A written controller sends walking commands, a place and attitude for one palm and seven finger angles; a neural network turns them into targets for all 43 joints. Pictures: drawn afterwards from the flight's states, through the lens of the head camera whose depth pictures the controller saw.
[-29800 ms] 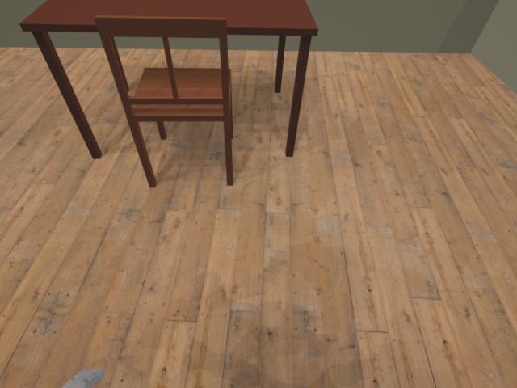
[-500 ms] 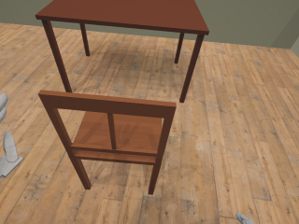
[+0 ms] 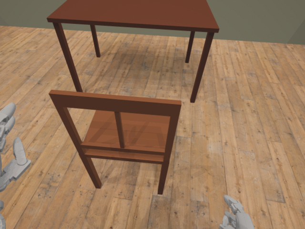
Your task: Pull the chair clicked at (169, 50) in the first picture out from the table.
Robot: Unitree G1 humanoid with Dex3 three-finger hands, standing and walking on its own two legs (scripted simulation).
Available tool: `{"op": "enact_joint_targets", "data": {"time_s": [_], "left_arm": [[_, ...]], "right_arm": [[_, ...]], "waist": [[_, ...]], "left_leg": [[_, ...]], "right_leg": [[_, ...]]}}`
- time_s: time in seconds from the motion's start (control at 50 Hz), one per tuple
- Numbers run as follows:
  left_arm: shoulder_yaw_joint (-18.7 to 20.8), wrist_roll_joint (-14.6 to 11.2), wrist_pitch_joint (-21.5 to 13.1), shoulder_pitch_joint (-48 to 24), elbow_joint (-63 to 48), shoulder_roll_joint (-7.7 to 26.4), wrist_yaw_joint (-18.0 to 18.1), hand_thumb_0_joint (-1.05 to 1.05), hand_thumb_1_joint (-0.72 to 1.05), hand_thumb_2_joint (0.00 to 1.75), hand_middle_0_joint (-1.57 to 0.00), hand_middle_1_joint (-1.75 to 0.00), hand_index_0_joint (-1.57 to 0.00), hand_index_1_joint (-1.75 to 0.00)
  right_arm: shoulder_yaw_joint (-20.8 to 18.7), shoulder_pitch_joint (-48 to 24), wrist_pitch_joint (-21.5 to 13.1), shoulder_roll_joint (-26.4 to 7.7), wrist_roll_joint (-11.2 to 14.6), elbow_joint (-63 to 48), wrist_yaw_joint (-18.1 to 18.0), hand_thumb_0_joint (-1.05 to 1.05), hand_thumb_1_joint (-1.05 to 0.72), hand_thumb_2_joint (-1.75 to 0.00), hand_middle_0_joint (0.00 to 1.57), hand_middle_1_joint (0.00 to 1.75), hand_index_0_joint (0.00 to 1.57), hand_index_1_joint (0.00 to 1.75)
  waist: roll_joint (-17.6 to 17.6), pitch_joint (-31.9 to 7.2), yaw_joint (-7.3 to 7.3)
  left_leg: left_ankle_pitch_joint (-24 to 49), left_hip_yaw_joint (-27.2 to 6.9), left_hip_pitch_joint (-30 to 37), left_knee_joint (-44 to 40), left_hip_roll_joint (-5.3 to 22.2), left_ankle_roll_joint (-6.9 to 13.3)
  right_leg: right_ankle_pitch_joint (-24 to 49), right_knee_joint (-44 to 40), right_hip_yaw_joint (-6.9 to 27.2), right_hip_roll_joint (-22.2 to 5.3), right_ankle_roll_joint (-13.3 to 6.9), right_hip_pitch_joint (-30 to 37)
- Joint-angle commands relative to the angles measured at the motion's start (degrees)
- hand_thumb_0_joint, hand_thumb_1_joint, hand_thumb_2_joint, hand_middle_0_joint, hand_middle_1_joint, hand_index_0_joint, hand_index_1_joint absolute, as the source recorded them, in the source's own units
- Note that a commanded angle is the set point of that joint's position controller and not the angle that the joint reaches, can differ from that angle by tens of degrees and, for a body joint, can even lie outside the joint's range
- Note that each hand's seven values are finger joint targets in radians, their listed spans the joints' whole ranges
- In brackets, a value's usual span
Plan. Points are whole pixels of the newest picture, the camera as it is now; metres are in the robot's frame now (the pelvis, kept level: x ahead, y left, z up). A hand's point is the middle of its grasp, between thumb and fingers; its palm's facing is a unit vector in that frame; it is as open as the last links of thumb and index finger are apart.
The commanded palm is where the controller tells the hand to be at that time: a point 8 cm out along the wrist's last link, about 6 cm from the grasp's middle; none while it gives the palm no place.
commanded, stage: let the arm hang, fingers relaxed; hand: left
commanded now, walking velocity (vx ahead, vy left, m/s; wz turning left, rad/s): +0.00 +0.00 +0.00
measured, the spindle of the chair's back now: (120, 130) +0.49 +0.17 -0.12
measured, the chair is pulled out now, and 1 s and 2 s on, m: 0.66 0.66 0.66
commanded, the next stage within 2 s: look to check the result in 1.08 s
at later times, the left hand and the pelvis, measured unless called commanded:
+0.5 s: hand out of the picture -0.04 +0.19 -0.17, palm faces +0.03 -0.97 -0.26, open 7.1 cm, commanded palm none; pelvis -0.02 -0.01 +0.00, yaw +1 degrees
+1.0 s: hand out of the picture -0.03 +0.13 -0.18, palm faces +0.05 -0.99 -0.16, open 7.3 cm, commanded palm none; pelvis -0.01 -0.02 +0.00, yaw +1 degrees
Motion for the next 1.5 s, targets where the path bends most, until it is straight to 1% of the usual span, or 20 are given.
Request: {"op": "enact_joint_targets", "data": {"time_s": [0.0, 0.02, 0.04, 0.08, 0.1, 0.14, 0.22, 0.26, 0.28, 0.32, 0.42, 0.46, 0.72, 0.76, 0.94, 1.18, 1.36, 1.4, 1.46, 1.48], "left_arm": [[-15.24, 3.25, 12.57, -1.38, 31.38, -5.92, -7.33, 0.0, 0.9, 0.9, -0.2, -0.3, -0.2, -0.3], [-15.99, 2.95, 12.7, -2.98, 33.37, -6.7, -7.34, 0.0, 0.9, 0.9, -0.2, -0.3, -0.2, -0.3], [-16.28, 3.03, 12.63, -4.65, 36.2, -6.13, -7.2, 0.0, 0.9, 0.9, -0.2, -0.3, -0.2, -0.3], [-16.97, 3.3, 12.54, -7.97, 42.18, -4.48, -6.93, 0.0, 0.9, 0.9, -0.2, -0.3, -0.2, -0.3], [-17.17, 3.29, 12.57, -9.14, 45.21, -3.73, -6.81, 0.0, 0.9, 0.9, -0.2, -0.3, -0.2, -0.3], [-17.96, 2.98, 12.84, -10.34, 51.33, -3.06, -6.66, 0.0, 0.9, 0.9, -0.2, -0.3, -0.2, -0.3], [-19.66, 2.37, 12.94, -8.48, 62.76, -2.48, -6.43, 0.0, 0.9, 0.9, -0.2, -0.3, -0.2, -0.3], [-20.14, 2.1, 12.57, -6.95, 67.56, -2.49, -6.34, 0.0, 0.9, 0.9, -0.2, -0.3, -0.2, -0.3], [-18.95, 2.54, 12.59, -6.33, 67.73, -4.66, -6.06, 0.0, 0.9, 0.9, -0.2, -0.3, -0.2, -0.3], [-19.8, 2.2, 12.6, -6.77, 70.48, -4.06, -6.14, 0.0, 0.9, 0.9, -0.2, -0.3, -0.2, -0.3], [-20.44, 1.94, 12.86, -6.9, 75.41, -4.59, -6.28, 0.0, 0.9, 0.9, -0.2, -0.3, -0.2, -0.3], [-20.55, 1.83, 12.8, -6.51, 76.73, -4.83, -6.22, 0.0, 0.9, 0.9, -0.2, -0.3, -0.2, -0.3], [-21.35, 1.5, 12.4, -3.68, 81.57, -7.34, -5.47, 0.0, 0.9, 0.9, -0.2, -0.3, -0.2, -0.3], [-21.44, 1.51, 12.25, -3.65, 81.87, -7.74, -5.4, 0.0, 0.9, 0.9, -0.2, -0.3, -0.2, -0.3], [-21.17, 1.58, 12.19, -4.65, 82.28, -8.73, -5.32, 0.0, 0.9, 0.9, -0.2, -0.3, -0.2, -0.3], [-20.99, 1.47, 12.26, -5.7, 82.08, -9.01, -5.46, 0.0, 0.9, 0.9, -0.2, -0.3, -0.2, -0.3], [-20.97, 1.34, 12.01, -5.65, 82.19, -9.12, -5.43, 0.0, 0.9, 0.9, -0.2, -0.3, -0.2, -0.3], [-21.02, 1.36, 12.17, -5.69, 82.25, -9.4, -5.37, 0.0, 0.9, 0.9, -0.2, -0.3, -0.2, -0.3], [-20.97, 1.33, 12.12, -5.81, 82.17, -9.21, -5.39, 0.0, 0.9, 0.9, -0.2, -0.3, -0.2, -0.3], [-21.04, 1.32, 12.25, -6.28, 82.25, -9.22, -5.38, 0.0, 0.9, 0.9, -0.2, -0.3, -0.2, -0.3]], "right_arm": [[-3.79, 1.7, 4.22, -7.91, -0.36, 3.28, 3.4, 0.0, -0.9, -0.9, 0.2, 0.3, 0.2, 0.3], [-3.24, 0.53, 5.09, -7.54, -0.77, 3.03, 3.43, 0.0, -0.9, -0.9, 0.2, 0.3, 0.2, 0.3], [-2.92, -0.49, 5.92, -7.47, -1.09, 2.8, 3.53, 0.0, -0.9, -0.9, 0.2, 0.3, 0.2, 0.3], [-2.98, 0.23, 7.22, -7.6, -1.49, 3.33, 3.62, 0.0, -0.9, -0.9, 0.2, 0.3, 0.2, 0.3], [-3.0, 0.92, 7.89, -8.3, -1.64, 3.85, 3.59, 0.0, -0.9, -0.9, 0.2, 0.3, 0.2, 0.3], [-2.76, 0.94, 8.54, -8.61, -1.56, 5.77, 3.43, 0.0, -0.9, -0.9, 0.2, 0.3, 0.2, 0.3], [-2.01, 0.47, 8.91, -8.0, -1.36, 9.73, 3.27, 0.0, -0.9, -0.9, 0.2, 0.3, 0.2, 0.3], [-1.78, 2.31, 9.14, -6.97, -1.13, 11.73, 3.13, 0.0, -0.9, -0.9, 0.2, 0.3, 0.2, 0.3], [-2.21, 3.89, 9.45, -5.68, -1.58, 12.01, 2.85, 0.0, -0.9, -0.9, 0.2, 0.3, 0.2, 0.3], [-2.2, 5.66, 9.79, -5.39, -1.45, 13.56, 2.87, 0.0, -0.9, -0.9, 0.2, 0.3, 0.2, 0.3], [-2.58, 10.14, 10.4, -5.13, -1.27, 16.19, 2.65, 0.0, -0.9, -0.9, 0.2, 0.3, 0.2, 0.3], [-2.49, 11.94, 10.34, -4.62, -1.19, 17.29, 2.57, 0.0, -0.9, -0.9, 0.2, 0.3, 0.2, 0.3], [-1.48, 14.04, 9.47, -1.43, -0.91, 21.44, 1.87, 0.0, -0.9, -0.9, 0.2, 0.3, 0.2, 0.3], [-1.38, 13.93, 9.46, -0.98, -0.81, 21.64, 1.81, 0.0, -0.9, -0.9, 0.2, 0.3, 0.2, 0.3], [-1.48, 13.48, 9.88, 0.54, -1.05, 22.42, 1.7, 0.0, -0.9, -0.9, 0.2, 0.3, 0.2, 0.3], [-1.58, 13.6, 9.85, 0.59, -1.03, 22.55, 1.49, 0.0, -0.9, -0.9, 0.2, 0.3, 0.2, 0.3], [-1.39, 13.45, 9.48, 0.33, -0.9, 22.77, 1.32, 0.0, -0.9, -0.9, 0.2, 0.3, 0.2, 0.3], [-1.43, 12.86, 9.61, 0.37, -0.93, 22.71, 1.22, 0.0, -0.9, -0.9, 0.2, 0.3, 0.2, 0.3], [-1.4, 13.16, 9.65, 0.36, -0.9, 22.71, 1.28, 0.0, -0.9, -0.9, 0.2, 0.3, 0.2, 0.3], [-1.43, 12.8, 9.78, 0.41, -0.89, 22.75, 1.18, 0.0, -0.9, -0.9, 0.2, 0.3, 0.2, 0.3]], "waist": [[2.22, -5.83, -2.19], [1.89, -5.95, -1.22], [-0.41, -4.89, -0.6], [-9.52, -4.0, -0.87], [-11.41, -4.14, -0.9], [-8.66, -3.58, -0.71], [8.49, 0.52, 0.36], [11.04, 0.58, 0.22], [12.24, 0.12, 0.14], [11.5, -0.32, -0.11], [-0.05, 4.1, -0.4], [-1.78, 4.37, -0.73], [1.19, 5.29, -0.3], [-0.23, 5.06, -0.35], [1.05, 7.45, -0.62], [0.17, 6.51, -0.53], [0.53, 3.16, -0.43], [1.23, 5.19, -0.3], [0.71, 4.25, -0.52], [1.99, 6.47, -0.53]], "left_leg": [[23.55, -4.98, 0.28, 1.36, 4.11, 1.55], [17.84, -7.91, -3.66, -0.65, 5.44, 2.59], [15.32, -9.05, -6.1, -1.22, 5.08, 3.1], [12.01, -8.19, -5.05, 0.32, 3.11, 2.78], [11.28, -7.97, -4.37, 0.29, 2.55, 2.75], [11.72, -7.45, -2.69, -0.83, 2.2, 2.62], [3.55, -6.98, -4.48, -5.21, 2.37, 2.32], [-1.26, -6.35, -4.24, -5.64, 1.93, 1.96], [-2.09, -6.68, -3.91, -5.73, 2.15, 2.27], [-5.88, -6.68, -4.57, -6.36, 2.29, 2.06], [-10.46, -7.3, -6.63, -7.45, 2.71, 2.64], [-9.23, -6.61, -5.45, -6.68, 2.48, 2.74], [-1.2, -6.22, -4.55, -6.68, 3.03, 2.92], [0.09, -5.59, -3.83, -5.98, 2.84, 2.73], [-2.19, -4.82, -3.99, -5.44, 2.17, 2.19], [-0.38, -5.08, -3.57, -5.55, 2.52, 2.2], [4.34, -4.98, -1.6, -4.74, 2.78, 1.93], [3.98, -5.1, -2.29, -5.2, 3.06, 2.05], [2.58, -4.97, -1.9, -5.11, 2.82, 1.89], [2.14, -5.27, -2.75, -5.81, 2.95, 2.04]], "right_leg": [[12.27, 5.58, 2.02, -4.43, -2.43, -1.54], [4.87, 6.3, 1.41, -3.69, -2.31, -1.16], [3.8, 6.37, 1.99, -3.35, -2.25, 0.17], [5.76, 5.2, 3.77, -4.67, -4.02, 0.85], [5.7, 4.77, 4.42, -5.34, -4.73, 1.17], [4.96, 4.06, 4.48, -5.2, -4.51, 1.26], [-2.55, 1.48, 4.86, -3.44, -3.54, 1.35], [-4.07, 0.0, 5.29, -3.48, -3.98, 1.48], [-3.7, -0.51, 4.22, -3.06, -4.26, 1.98], [-5.77, -0.7, 3.78, -3.11, -4.27, 2.22], [-11.27, -2.14, 3.55, -3.2, -4.55, -0.92], [-12.89, -2.8, 4.04, -3.69, -4.69, -2.41], [-6.37, -0.87, 3.73, -3.69, -4.75, -2.24], [-5.81, -1.2, 4.06, -3.96, -4.77, -2.13], [-8.95, -2.8, 4.47, -4.02, -4.96, -4.0], [-7.59, -2.94, 3.82, -3.83, -5.25, -2.49], [-2.81, -1.7, 3.38, -4.38, -5.17, 0.21], [-2.91, -1.85, 3.2, -4.16, -5.14, -0.78], [-4.6, -2.21, 3.52, -4.24, -5.14, -0.6], [-4.56, -2.43, 3.44, -3.82, -5.25, -1.44]]}}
